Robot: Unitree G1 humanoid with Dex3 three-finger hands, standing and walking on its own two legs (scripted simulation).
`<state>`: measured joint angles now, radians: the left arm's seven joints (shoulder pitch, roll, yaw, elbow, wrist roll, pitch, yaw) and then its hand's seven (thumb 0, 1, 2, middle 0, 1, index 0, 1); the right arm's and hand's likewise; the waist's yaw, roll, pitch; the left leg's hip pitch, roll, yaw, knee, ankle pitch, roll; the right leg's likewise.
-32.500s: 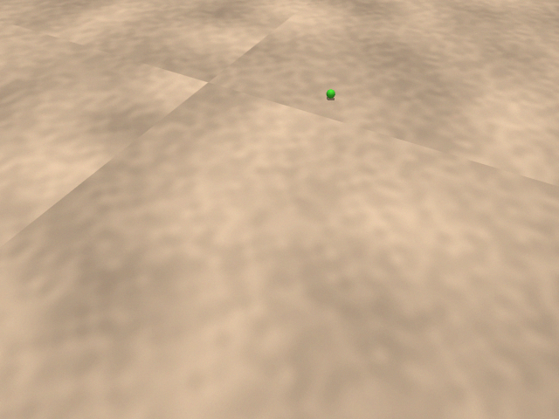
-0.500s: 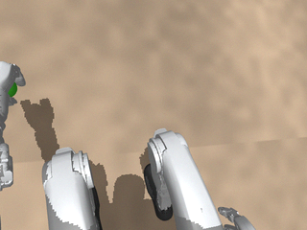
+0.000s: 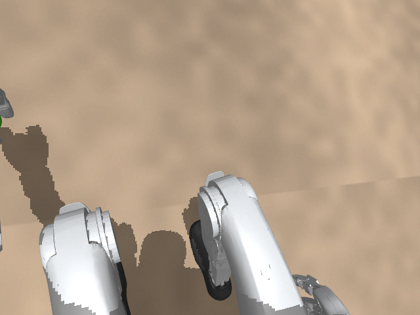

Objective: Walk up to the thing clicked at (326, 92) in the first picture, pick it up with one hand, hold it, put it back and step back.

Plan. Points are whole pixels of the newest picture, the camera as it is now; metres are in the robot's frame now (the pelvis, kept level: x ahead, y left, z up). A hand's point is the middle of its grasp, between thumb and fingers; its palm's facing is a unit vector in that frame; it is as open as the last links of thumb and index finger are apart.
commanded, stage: lower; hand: left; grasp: from above
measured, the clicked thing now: out of the picture +0.49 +0.32 -0.20
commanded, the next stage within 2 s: rest in 0.12 s
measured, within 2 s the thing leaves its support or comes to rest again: rests again in 1.82 s
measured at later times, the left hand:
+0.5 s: hand (0, 130) +0.48 +0.30 -0.24, palm faces -0.46 -0.09 -0.88, open 6.7 cm
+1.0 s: hand (8, 134) +0.48 +0.30 -0.26, palm faces -0.46 -0.10 -0.88, open 6.7 cm
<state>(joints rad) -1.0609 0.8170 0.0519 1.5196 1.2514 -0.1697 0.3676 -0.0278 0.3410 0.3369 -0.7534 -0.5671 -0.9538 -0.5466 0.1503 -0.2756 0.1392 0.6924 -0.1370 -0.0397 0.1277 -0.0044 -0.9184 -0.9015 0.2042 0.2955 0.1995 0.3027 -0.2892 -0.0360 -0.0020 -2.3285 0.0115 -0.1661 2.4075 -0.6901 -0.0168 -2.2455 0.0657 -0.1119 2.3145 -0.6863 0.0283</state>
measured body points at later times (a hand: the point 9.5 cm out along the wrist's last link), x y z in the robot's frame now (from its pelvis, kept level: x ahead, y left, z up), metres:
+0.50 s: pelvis +0.00 +0.00 -0.02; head +0.28 +0.09 +0.32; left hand +0.50 +0.30 -0.19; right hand +0.04 -0.26 -0.10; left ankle +0.07 +0.13 -0.30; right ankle +0.10 -0.12 -0.30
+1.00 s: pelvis +0.00 +0.00 -0.02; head +0.28 +0.11 +0.31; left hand +0.50 +0.30 -0.21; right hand +0.04 -0.26 -0.09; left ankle +0.07 +0.13 -0.30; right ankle +0.10 -0.12 -0.30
